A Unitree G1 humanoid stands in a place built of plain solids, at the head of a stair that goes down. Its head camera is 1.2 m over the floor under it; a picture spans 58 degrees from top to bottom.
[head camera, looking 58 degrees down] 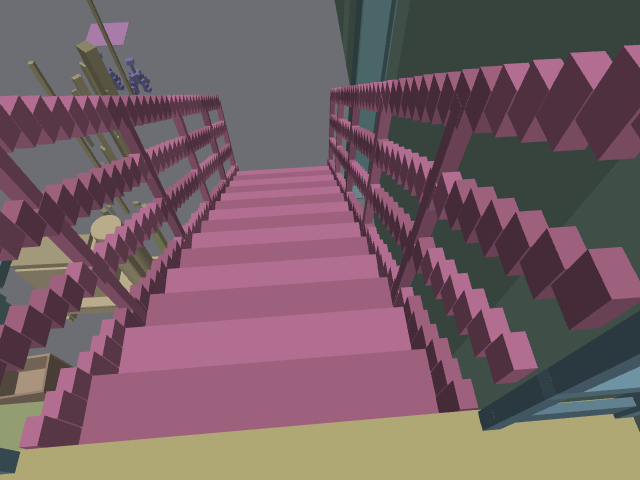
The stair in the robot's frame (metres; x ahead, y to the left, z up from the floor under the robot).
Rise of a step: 0.19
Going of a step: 0.23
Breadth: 1.16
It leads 5 degrees to the left of straight ahead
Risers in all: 15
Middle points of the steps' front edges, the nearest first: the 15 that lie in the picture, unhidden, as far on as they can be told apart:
0.18 0.17 0.00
0.41 0.19 -0.19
0.63 0.21 -0.37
0.86 0.22 -0.56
1.09 0.24 -0.75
1.32 0.26 -0.93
1.54 0.28 -1.12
1.77 0.30 -1.31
2.00 0.32 -1.49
2.22 0.34 -1.68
2.45 0.35 -1.87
2.68 0.37 -2.05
2.91 0.39 -2.24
3.13 0.41 -2.43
3.36 0.43 -2.61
